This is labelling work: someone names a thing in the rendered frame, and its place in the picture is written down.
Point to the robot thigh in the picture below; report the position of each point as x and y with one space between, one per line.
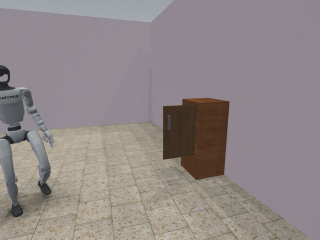
6 160
37 145

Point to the right robot thigh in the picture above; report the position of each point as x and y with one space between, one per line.
6 160

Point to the handle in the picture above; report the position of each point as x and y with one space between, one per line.
169 122

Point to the left robot hand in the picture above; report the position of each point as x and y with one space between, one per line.
49 136

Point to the cupboard door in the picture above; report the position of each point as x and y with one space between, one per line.
179 141

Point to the robot left upper arm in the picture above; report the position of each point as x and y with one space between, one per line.
28 100

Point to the left robot forearm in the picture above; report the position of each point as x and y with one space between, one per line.
39 121

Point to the left robot thigh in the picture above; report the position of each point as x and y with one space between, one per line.
37 145

